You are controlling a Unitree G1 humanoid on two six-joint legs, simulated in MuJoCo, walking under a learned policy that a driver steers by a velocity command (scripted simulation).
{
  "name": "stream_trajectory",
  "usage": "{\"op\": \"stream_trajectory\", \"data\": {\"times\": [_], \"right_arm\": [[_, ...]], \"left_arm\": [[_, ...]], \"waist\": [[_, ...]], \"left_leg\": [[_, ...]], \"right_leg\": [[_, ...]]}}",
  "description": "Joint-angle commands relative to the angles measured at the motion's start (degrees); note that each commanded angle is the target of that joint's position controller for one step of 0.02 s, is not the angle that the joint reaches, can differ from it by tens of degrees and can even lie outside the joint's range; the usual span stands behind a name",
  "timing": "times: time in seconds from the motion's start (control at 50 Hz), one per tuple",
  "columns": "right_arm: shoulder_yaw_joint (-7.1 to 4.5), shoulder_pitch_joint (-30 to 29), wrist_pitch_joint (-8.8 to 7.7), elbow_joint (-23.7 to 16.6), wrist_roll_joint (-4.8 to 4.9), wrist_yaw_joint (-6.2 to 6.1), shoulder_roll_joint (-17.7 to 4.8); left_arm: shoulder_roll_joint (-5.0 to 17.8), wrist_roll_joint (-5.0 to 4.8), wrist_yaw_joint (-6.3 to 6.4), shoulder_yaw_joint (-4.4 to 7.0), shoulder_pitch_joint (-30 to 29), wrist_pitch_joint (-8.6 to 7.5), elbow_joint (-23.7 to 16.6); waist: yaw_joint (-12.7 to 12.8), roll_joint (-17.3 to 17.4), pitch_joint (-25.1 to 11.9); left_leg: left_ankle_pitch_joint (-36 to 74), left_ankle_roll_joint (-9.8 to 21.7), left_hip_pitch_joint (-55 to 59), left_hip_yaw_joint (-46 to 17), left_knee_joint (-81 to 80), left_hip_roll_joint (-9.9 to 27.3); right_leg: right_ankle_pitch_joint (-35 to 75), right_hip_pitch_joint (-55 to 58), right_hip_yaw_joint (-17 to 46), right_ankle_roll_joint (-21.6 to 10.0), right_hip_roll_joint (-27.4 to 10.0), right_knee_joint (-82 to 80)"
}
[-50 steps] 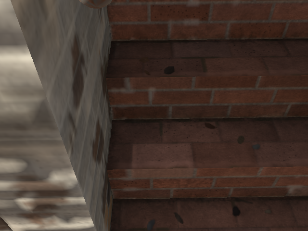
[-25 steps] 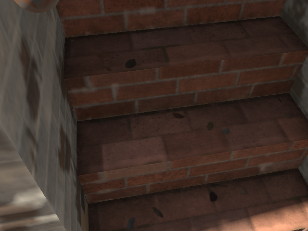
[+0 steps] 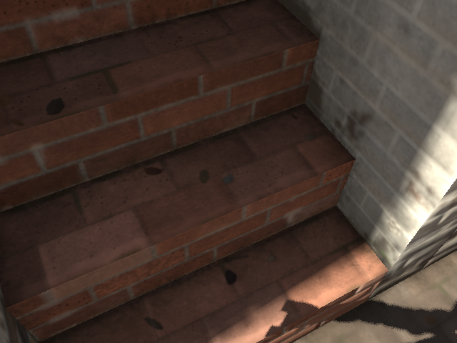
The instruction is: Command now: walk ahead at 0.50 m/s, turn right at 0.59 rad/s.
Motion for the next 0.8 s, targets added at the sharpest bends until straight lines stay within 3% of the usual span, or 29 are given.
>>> {"op": "stream_trajectory", "data": {"times": [0.02,0.06,0.08,0.1,0.12,0.16,0.18,0.2,0.22,0.24,0.26,0.28,0.3,0.32,0.38,0.4,0.46,0.48,0.5,0.56,0.58,0.6,0.62,0.64,0.66,0.68,0.72,0.78,0.8], "right_arm": [[-1.95,-2.5,-1.78,-4.4,-0.11,0.46,-6.7],[-1.79,-1.2,-1.43,-3.6,0.81,1.19,-7.1],[-1.86,-1.2,-1.01,-3.5,1.03,1.53,-7.9],[-1.73,0.0,-0.36,-3.7,1.22,1.23,-7.7],[-2.61,0.0,0.43,-3.7,1.41,0.98,-9.3],[-2.79,-1.3,1.6,-3.9,2.63,1.01,-8.8],[-2.94,-1.0,1.83,-4.0,3.53,1.11,-7.6],[-1.46,-3.2,1.86,-5.2,3.44,0.67,-3.6],[0.22,-3.4,1.52,-9.6,2.88,1.58,-0.4],[-0.4,-3.6,2.78,-7.6,1.22,1.42,-3.4],[-1.02,-3.9,3.1,-6.8,1.46,1.8,-4.7],[-0.52,-3.8,2.52,-5.5,1.93,2.31,-3.9],[-0.37,-4.1,2.06,-5.0,2.21,2.62,-3.8],[-0.04,-3.5,1.96,-4.3,1.86,2.33,-2.9],[0.91,-1.7,2.54,-2.9,1.52,1.69,-0.7],[1.33,1.0,2.48,-1.9,0.93,1.29,-0.3],[1.76,-2.6,2.21,-2.1,1.61,0.27,-1.0],[1.92,-1.7,2.49,-1.7,1.67,-0.2,-1.0],[2.2,-1.9,2.48,-2.0,1.56,-0.36,-0.7],[2.47,1.0,1.4,-0.6,1.28,-0.25,0.2],[2.54,2.3,0.82,0.2,0.78,-0.11,0.1],[2.21,5.4,0.24,0.8,0.16,-0.07,-1.9],[-0.03,6.1,0.52,1.3,1.55,-0.06,-8.8],[-0.06,8.1,0.41,1.3,1.81,0.78,-6.3],[-0.81,8.4,0.31,1.4,1.89,1.36,-7.0],[-1.01,5.1,0.95,0.5,1.16,1.63,-6.4],[-1.51,2.8,1.33,0.2,1.81,0.69,-6.0],[-2.05,1.7,1.79,-0.4,1.39,0.63,-5.8],[-2.31,2.3,1.86,0.0,1.46,0.58,-6.5]], "left_arm": [[4.7,0.95,-0.64,1.51,0.2,-0.06,-4.7],[2.1,1.41,-1.62,0.66,-1.2,0.59,-6.0],[1.0,1.03,-1.85,0.16,-1.4,0.81,-6.4],[0.6,0.47,-1.96,0.1,-2.8,1.24,-7.0],[1.0,-0.15,-1.93,0.34,-1.3,1.06,-7.3],[0.9,-0.03,-0.54,0.25,2.3,0.18,-6.6],[0.3,0.72,0.33,0.03,5.7,-0.91,-5.3],[1.9,1.3,1.45,0.48,10.0,-2.22,-3.9],[12.3,1.75,2.45,2.9,13.7,-2.63,-2.8],[13.1,-0.15,3.41,3.72,18.7,-2.6,-1.3],[10.0,-0.2,3.53,2.65,15.0,-2.82,-1.8],[6.5,0.47,3.27,1.57,10.7,-2.74,-2.2],[4.2,0.47,3.24,0.66,8.2,-2.94,-2.2],[2.8,0.49,3.01,0.22,8.2,-3.84,-1.8],[2.6,-0.72,1.87,0.28,8.1,-5.13,-0.1],[2.8,-0.91,2.02,0.38,7.8,-5.1,0.4],[1.1,-1.07,2.56,-0.22,9.2,-5.13,2.1],[1.6,-1.01,2.7,-0.05,9.9,-5.02,2.9],[1.7,-1.16,2.78,-0.27,9.5,-4.97,3.0],[2.9,-1.73,2.75,-0.17,7.8,-4.31,3.8],[2.3,-1.55,2.73,-0.47,6.9,-4.24,3.5],[1.1,-1.45,2.75,-0.88,6.1,-4.42,2.4],[-2.0,-0.16,2.45,-1.78,10.6,-3.98,1.5],[0.4,1.25,2.64,-1.28,9.9,-3.39,2.7],[1.6,1.78,2.45,-0.73,9.7,-3.3,2.5],[1.8,1.34,1.76,-0.72,8.5,-3.68,2.8],[1.6,1.77,1.2,-0.46,6.3,-4.01,1.8],[-1.7,1.05,1.11,-1.67,5.8,-3.99,1.3],[-3.1,0.51,1.48,-2.23,4.5,-4.04,0.6]], "waist": [[0.4,4.8,-2.6],[-0.4,7.9,-2.9],[-0.5,9.4,-3.8],[-2.5,10.6,-5.0],[-2.4,12.2,-5.0],[0.4,13.4,-8.7],[2.3,10.6,-9.5],[4.4,7.0,-11.1],[4.8,-12.5,-9.6],[7.6,-8.1,-9.7],[5.3,-3.2,-5.0],[3.3,1.0,-3.9],[2.0,0.0,-2.6],[1.2,-2.3,-2.4],[-0.3,-2.5,-6.2],[-1.0,-5.5,-6.1],[1.3,-6.7,-4.9],[1.3,-8.5,-5.6],[0.9,-8.0,-4.9],[-1.5,-0.6,-3.0],[-1.9,2.2,-2.4],[-2.1,5.0,-3.2],[1.3,19.1,-3.8],[-0.3,14.1,-1.3],[0.6,9.7,0.8],[1.0,6.9,0.2],[2.9,5.1,0.6],[2.9,5.7,-4.1],[2.3,6.0,-3.8]], "left_leg": [[13.2,6.5,6.6,-7.2,-7.5,14.9],[24.0,5.3,3.7,-1.4,-4.5,13.6],[27.0,4.5,3.4,1.0,-2.1,12.8],[28.8,4.8,4.1,1.6,-0.4,13.4],[34.7,4.6,4.7,1.4,1.8,13.0],[42.1,3.4,7.9,1.7,8.4,12.0],[35.3,1.6,4.8,2.7,13.6,9.9],[22.3,-0.2,-3.9,3.4,20.0,8.5],[-9.8,-2.8,-24.3,6.3,32.1,0.2],[-20.0,-2.2,-26.9,-1.5,40.3,2.8],[-17.5,-1.4,-26.9,-4.1,42.7,4.9],[-12.3,-1.3,-24.2,-4.8,40.2,6.2],[-9.1,-1.3,-21.9,-4.0,37.4,6.0],[-7.3,-1.4,-19.6,-3.1,36.2,5.1],[-6.9,-1.4,-14.2,-1.1,30.5,2.9],[-5.4,-1.5,-10.5,-0.1,28.8,2.0],[-5.4,-1.2,-7.7,0.0,20.9,1.6],[-6.9,-0.6,-5.9,0.9,21.1,1.0],[-6.6,0.0,-3.9,0.4,19.5,1.1],[-1.8,1.8,0.3,0.9,6.6,-0.6],[1.0,2.3,2.3,-1.4,2.2,0.5],[9.4,3.5,6.2,-8.9,0.0,5.3],[17.6,10.9,6.7,-24.4,-2.3,14.8],[16.0,16.2,4.7,-32.8,-6.6,20.9],[11.2,17.7,2.7,-31.6,-7.4,20.5],[11.4,16.3,2.5,-27.1,-6.4,17.1],[17.8,14.1,-0.9,-20.9,-5.7,12.8],[31.1,11.9,-0.8,-15.2,-0.5,8.7],[32.1,11.5,-1.8,-14.8,0.1,8.0]], "right_leg": [[1.8,-6.9,-0.4,1.3,-4.8,4.5],[0.5,-0.6,-3.3,2.1,-4.5,-4.3],[-1.7,3.1,-5.0,2.1,-3.9,-9.5],[-4.5,5.9,-6.7,2.2,-2.5,-12.8],[-3.7,7.3,-7.8,2.4,-1.5,-16.1],[2.0,13.1,-9.3,0.6,0.5,-27.0],[7.7,19.3,-9.0,-0.3,0.7,-33.0],[9.3,29.0,-2.6,-1.2,-4.6,-34.0],[19.7,38.8,20.5,-8.6,-19.5,-35.4],[19.0,34.7,26.7,-14.9,-25.8,-38.8],[14.6,30.0,22.7,-14.7,-24.1,-39.6],[12.3,26.1,18.2,-12.3,-20.9,-41.0],[14.7,23.8,14.7,-10.2,-18.3,-42.3],[24.0,22.3,11.4,-9.5,-16.7,-41.9],[38.7,22.3,5.5,-8.9,-14.5,-37.3],[42.1,19.9,3.3,-8.7,-13.2,-36.2],[39.9,19.5,4.4,-9.4,-14.4,-36.8],[36.6,19.7,4.8,-9.7,-14.9,-36.5],[38.1,18.8,5.0,-9.7,-15.1,-36.2],[36.4,19.3,4.2,-7.9,-14.6,-30.1],[36.7,18.8,2.5,-6.5,-12.7,-24.8],[30.3,14.6,0.8,-4.5,-10.1,-17.9],[8.1,7.2,-4.7,-0.6,-3.2,-9.5],[-10.4,2.1,-3.3,0.3,-2.9,-2.8],[-13.3,-0.6,-2.1,0.7,-3.7,2.6],[-11.3,-1.5,-2.3,1.5,-4.4,5.7],[-3.9,-1.9,-2.9,2.9,-5.4,6.2],[-3.3,2.3,-5.6,4.6,-3.6,-1.5],[-4.3,4.0,-6.5,4.5,-2.9,-6.2]]}}
Keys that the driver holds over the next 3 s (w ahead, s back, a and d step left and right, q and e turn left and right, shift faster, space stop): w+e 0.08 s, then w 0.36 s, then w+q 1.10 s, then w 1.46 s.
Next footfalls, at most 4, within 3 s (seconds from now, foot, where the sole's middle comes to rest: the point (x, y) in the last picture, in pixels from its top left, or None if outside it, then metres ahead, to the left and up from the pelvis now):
0.20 right None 0.08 -0.15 -0.78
0.60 left None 0.17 0.01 -0.78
0.94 right None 0.22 -0.18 -0.78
1.38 left None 0.22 0.07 -0.78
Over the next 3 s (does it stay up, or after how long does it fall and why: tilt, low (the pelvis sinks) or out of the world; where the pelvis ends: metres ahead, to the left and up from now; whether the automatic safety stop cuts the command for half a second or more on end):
stays up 0.22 -0.05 0.00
